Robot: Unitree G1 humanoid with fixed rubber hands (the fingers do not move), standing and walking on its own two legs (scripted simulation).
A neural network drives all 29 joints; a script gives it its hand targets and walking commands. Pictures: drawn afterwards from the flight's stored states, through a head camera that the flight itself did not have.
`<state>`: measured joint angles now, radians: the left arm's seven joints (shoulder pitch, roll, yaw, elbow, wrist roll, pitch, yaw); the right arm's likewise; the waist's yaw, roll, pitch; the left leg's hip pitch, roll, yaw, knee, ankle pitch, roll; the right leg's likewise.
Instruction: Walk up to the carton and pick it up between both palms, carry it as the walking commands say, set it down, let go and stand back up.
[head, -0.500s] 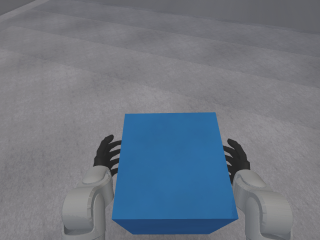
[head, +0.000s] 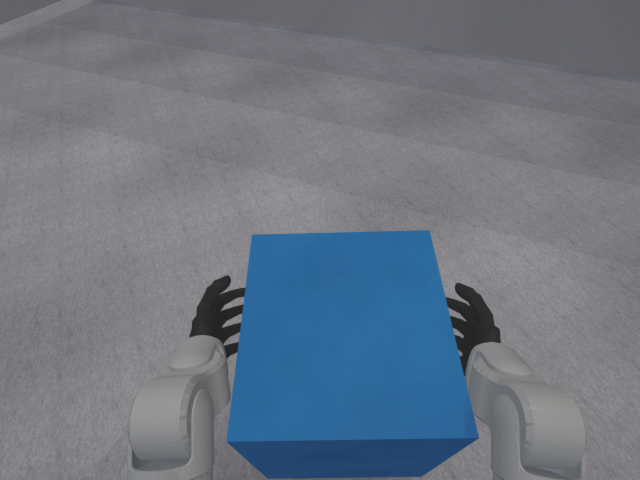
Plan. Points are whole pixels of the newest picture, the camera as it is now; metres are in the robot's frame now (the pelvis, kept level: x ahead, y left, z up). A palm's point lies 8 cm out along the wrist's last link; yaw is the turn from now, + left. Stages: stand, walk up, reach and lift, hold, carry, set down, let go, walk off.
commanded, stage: carry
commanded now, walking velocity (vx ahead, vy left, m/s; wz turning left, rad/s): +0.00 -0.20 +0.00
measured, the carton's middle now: (342, 364) +0.25 +0.00 +0.02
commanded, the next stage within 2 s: none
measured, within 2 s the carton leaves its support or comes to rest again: neither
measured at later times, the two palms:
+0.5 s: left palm (194, 349) +0.24 +0.16 +0.08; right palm (465, 361) +0.23 -0.13 +0.08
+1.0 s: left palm (188, 360) +0.22 +0.16 +0.09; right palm (464, 361) +0.23 -0.13 +0.09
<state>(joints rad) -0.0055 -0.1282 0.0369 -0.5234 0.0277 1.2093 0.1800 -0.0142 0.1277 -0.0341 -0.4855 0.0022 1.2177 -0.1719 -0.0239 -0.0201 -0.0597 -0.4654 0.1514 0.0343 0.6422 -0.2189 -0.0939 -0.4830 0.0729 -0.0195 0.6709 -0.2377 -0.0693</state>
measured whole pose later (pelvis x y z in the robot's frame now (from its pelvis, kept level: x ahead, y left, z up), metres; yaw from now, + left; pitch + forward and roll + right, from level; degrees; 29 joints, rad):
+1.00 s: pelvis -0.02 +0.01 +0.00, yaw -1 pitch +4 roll +0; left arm -0.03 -0.13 0.06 -0.54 0.02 1.23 0.18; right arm -0.01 0.13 -0.01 -0.48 -0.01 1.20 -0.17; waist 0.03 -0.04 -0.08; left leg -0.49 0.12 0.08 0.70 -0.28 -0.04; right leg -0.50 -0.01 -0.01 0.75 -0.36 -0.01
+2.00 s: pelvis -0.03 -0.04 +0.01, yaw +0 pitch +3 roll +0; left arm -0.04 -0.13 0.05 -0.51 0.02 1.23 0.18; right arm -0.02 0.13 -0.03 -0.46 -0.01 1.21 -0.17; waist 0.01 -0.03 -0.08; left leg -0.39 0.08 0.08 0.63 -0.29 -0.02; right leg -0.40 0.04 -0.07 0.60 -0.25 -0.06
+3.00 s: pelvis -0.03 -0.04 +0.01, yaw +0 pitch +2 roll +0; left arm -0.11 -0.13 0.10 -0.16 0.07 0.94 0.13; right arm -0.09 0.13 -0.07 -0.14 -0.07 0.94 -0.13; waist -0.01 0.00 -0.05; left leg -0.35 0.05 0.09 0.57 -0.26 -0.01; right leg -0.38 0.01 -0.05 0.58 -0.24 -0.05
